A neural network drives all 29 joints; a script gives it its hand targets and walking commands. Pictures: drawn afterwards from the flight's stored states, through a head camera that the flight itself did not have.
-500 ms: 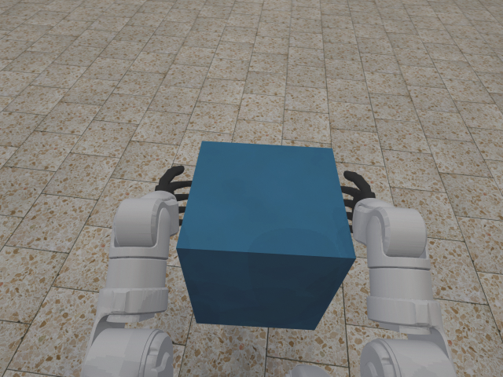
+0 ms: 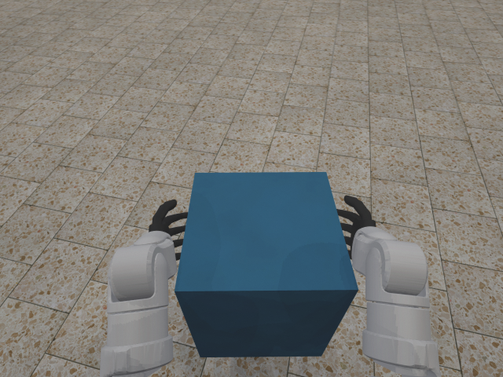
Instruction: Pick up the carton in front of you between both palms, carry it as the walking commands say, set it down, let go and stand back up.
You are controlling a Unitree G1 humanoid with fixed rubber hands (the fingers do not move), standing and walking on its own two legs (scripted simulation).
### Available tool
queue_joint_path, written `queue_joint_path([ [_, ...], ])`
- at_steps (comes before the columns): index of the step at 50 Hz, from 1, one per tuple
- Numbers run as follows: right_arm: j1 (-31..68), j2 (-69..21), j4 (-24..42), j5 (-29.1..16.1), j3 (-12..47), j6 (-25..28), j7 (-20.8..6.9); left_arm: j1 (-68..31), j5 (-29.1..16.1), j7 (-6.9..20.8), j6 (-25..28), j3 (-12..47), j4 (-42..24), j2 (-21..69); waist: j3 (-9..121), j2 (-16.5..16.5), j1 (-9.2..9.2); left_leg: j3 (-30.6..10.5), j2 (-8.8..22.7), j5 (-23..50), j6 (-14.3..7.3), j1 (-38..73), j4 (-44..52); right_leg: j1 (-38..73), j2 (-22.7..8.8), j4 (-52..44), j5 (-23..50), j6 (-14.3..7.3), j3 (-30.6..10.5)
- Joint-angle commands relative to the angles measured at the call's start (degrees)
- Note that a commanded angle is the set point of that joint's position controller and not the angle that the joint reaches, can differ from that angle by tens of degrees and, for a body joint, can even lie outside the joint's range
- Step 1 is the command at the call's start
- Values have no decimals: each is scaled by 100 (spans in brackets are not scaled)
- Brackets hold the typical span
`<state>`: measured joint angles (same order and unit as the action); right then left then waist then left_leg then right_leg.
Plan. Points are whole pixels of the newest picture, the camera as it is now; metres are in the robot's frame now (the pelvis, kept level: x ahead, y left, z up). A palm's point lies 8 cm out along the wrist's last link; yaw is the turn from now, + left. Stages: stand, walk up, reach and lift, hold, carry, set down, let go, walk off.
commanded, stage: carry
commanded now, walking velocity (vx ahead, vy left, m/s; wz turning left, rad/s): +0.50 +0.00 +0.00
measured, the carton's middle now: (260, 268) +0.30 +0.01 +0.00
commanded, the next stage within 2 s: none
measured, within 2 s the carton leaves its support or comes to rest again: neither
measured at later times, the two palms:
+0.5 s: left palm (177, 132) +0.57 +0.18 +0.07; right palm (323, 138) +0.54 -0.12 +0.08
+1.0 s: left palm (213, 64) +0.86 +0.14 +0.08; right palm (324, 64) +0.87 -0.16 +0.07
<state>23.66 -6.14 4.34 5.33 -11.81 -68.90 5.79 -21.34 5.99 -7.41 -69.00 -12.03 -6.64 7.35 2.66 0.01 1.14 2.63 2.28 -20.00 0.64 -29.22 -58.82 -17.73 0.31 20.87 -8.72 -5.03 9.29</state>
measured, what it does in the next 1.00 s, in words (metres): walks ahead: left foot, then right foot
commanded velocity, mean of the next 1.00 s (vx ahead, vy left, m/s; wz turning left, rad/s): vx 0.50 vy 0.00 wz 0.00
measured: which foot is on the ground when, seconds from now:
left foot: up 0.00-0.28, down 0.30-0.78, up 0.80-1.00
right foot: down 0.00-0.32, up 0.34-0.76, down 0.78-1.00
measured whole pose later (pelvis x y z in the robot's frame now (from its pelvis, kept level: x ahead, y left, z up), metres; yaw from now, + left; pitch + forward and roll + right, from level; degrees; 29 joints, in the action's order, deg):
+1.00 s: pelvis +0.61 -0.01 +0.00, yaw -1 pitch +5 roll +1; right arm 7.8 -7.5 17.4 7.1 -5.4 -68.7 4.7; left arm -6.4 6.1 -4.7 -68.0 -5.5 -17.5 7.4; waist 5.0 0.9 1.5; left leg 4.4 5.5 -16.3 0.3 -31.2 -56.8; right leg -14.2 -3.2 19.7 -10.2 -2.6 12.3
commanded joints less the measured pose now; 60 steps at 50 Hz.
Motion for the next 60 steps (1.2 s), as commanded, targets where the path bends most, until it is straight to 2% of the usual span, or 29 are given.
queue_joint_path([
  [1,2546,-6106,1009,-2007,4250,197,-1265,-3182,-2527,1666,94,4386,-1206,5956,2439,-637,-37,76,190,217,120,-574,807,2569,-1608,-759,1901,-425,-1565],
  [4,1609,-5798,1524,-1773,4502,257,-1203,-2180,-2446,1764,124,4639,-1591,5681,2193,-792,-36,341,163,796,150,-719,1611,2716,-1406,-725,2300,-322,-1142],
  [11,1095,-5236,1822,-2071,4659,-76,-1389,-1209,-2257,1771,-88,4507,-1606,4942,1312,-927,26,762,-7,1726,-32,-211,3018,2507,-1264,-589,2677,-91,-531],
  [13,1055,-5081,1693,-2116,4614,-170,-1447,-1149,-2177,1742,-151,4473,-1493,4793,1258,-878,-18,993,-147,1743,-129,603,3415,2207,-1237,9,3008,52,-309],
  [14,966,-5022,1565,-2105,4568,-200,-1470,-1170,-2151,1729,-183,4468,-1450,4736,1447,-685,-104,1228,-342,1599,-160,1537,3609,1774,-1059,718,2974,173,-29],
  [15,883,-4954,1439,-2077,4495,-222,-1491,-1202,-2126,1718,-212,4464,-1392,4665,1756,-407,-198,826,-5,1203,-229,2748,3479,933,-918,1594,2140,354,75],
  [16,844,-4855,1294,-1988,4399,-221,-1506,-1357,-2162,1712,-267,4522,-1447,4660,2188,806,-255,-1622,1515,535,-845,3823,3783,-470,-462,3308,501,616,86],
  [17,778,-4984,1103,-1992,4372,-185,-1514,-1464,-2203,1730,-299,4561,-1457,4695,2181,1859,-273,-3299,2185,644,-1436,4409,4469,-1915,115,4325,-1834,663,-267],
  [18,888,-5112,1201,-2078,4399,-155,-1533,-1619,-2248,1748,-262,4645,-1372,4874,1974,1395,-234,-3013,2202,1001,-1478,4137,4451,-2306,-198,5054,-2052,506,-770],
  [19,1014,-5327,1246,-2135,4459,-113,-1552,-1687,-2294,1770,-200,4642,-1372,5028,1932,956,-244,-2524,2045,1184,-1367,3760,4423,-2275,-443,5196,-1894,409,-877],
  [20,1171,-5495,1333,-2187,4519,-61,-1576,-1732,-2309,1778,-134,4681,-1377,5199,1790,444,-227,-2042,1931,1028,-1155,3262,4538,-2142,-702,4897,-1499,375,-959],
  [21,1316,-5618,1432,-2246,4589,-12,-1595,-1728,-2298,1771,-72,4721,-1398,5295,1701,268,-189,-1623,1785,635,-953,2796,4746,-1895,-859,4410,-1172,394,-1005],
  [23,1431,-5646,1543,-2332,4665,44,-1612,-1701,-2290,1727,14,4769,-1389,5447,1646,539,-165,-971,1555,199,-815,2350,5029,-1546,-784,3748,-814,471,-751],
  [26,1252,-5450,1616,-2358,4685,53,-1633,-1453,-2199,1638,69,4760,-1422,5360,1502,679,-161,-506,1449,251,-896,2403,5267,-1608,-778,2669,-410,647,-481],
  [30,1035,-5169,1735,-2311,4627,-21,-1611,-1263,-2157,1580,4,4721,-1535,5136,1217,665,-212,-81,1293,949,-799,2727,5240,-1587,-670,1512,299,668,-158],
  [34,824,-4940,1614,-2149,4507,-140,-1567,-1219,-2178,1597,-147,4660,-1522,4898,894,780,-259,204,1183,1860,-714,3100,4958,-1545,-514,931,505,592,104],
  [37,870,-4885,1538,-2105,4485,-191,-1551,-1265,-2196,1633,-219,4597,-1480,4803,854,907,-236,350,1181,2464,-578,3190,4378,-948,-376,532,257,452,334],
  [39,920,-4871,1521,-2110,4539,-214,-1542,-1188,-2177,1657,-222,4532,-1343,4820,1389,501,-90,938,833,3179,-283,2368,2750,1026,-144,342,-23,334,604],
  [40,1053,-4803,1613,-2141,4561,-245,-1547,-1035,-2112,1667,-198,4456,-1195,4797,1773,-278,47,1060,469,2298,22,1212,1280,2200,-1113,-88,-797,57,-1009],
  [41,1258,-4948,1735,-2204,4662,-279,-1556,-1023,-2064,1678,-137,4405,-1035,4868,2193,-1784,68,810,-141,505,210,-387,-311,3344,-2356,-526,-709,-702,-3329],
  [42,1338,-5064,1693,-2245,4702,-242,-1582,-1008,-2144,1688,-94,4454,-1101,5060,2054,-1692,38,170,-193,-778,68,-1146,-1087,3397,-2475,-682,462,-816,-3695],
  [43,1364,-5278,1636,-2294,4750,-165,-1605,-1168,-2220,1699,-48,4504,-1273,5220,2046,-1232,42,-124,127,-748,-92,-1261,-1434,3211,-2331,-476,1120,-730,-3019],
  [44,1366,-5431,1652,-2306,4759,-82,-1613,-1299,-2285,1715,7,4576,-1382,5417,2088,-630,23,-239,343,-483,-157,-1239,-1305,2960,-2249,-404,1266,-562,-2573],
  [45,1336,-5543,1666,-2291,4792,-10,-1604,-1423,-2338,1732,68,4648,-1512,5558,1990,-339,-10,-292,505,-119,-161,-1068,-877,2562,-2125,-543,1084,-347,-2173],
  [47,1228,-5709,1679,-2224,4834,101,-1548,-1492,-2409,1773,151,4728,-1625,5627,1933,-581,-36,-93,492,303,-106,-681,-184,2072,-1920,-850,618,-139,-1534],
  [50,911,-5672,1784,-2066,4823,192,-1447,-1280,-2498,1829,186,4788,-1735,5494,1719,-807,-36,180,468,722,42,-706,772,1983,-1777,-1158,356,-212,-1050],
  [54,787,-5411,2017,-2019,4791,133,-1376,-1135,-2481,1820,125,4771,-1950,5147,1329,-825,-22,573,318,1370,65,-509,2228,2018,-1548,-1134,868,-148,-491],
  [58,753,-5045,2045,-2072,4719,-68,-1413,-947,-2302,1743,-37,4645,-1881,4806,972,-960,4,797,190,1826,-57,-112,2986,2086,-1501,-945,1197,0,-219],
  [60,776,-4922,1971,-2104,4654,-159,-1451,-976,-2242,1713,-117,4608,-1810,4695,956,-915,-24,989,99,1709,-132,468,3233,2027,-1458,-439,1450,116,-39],
])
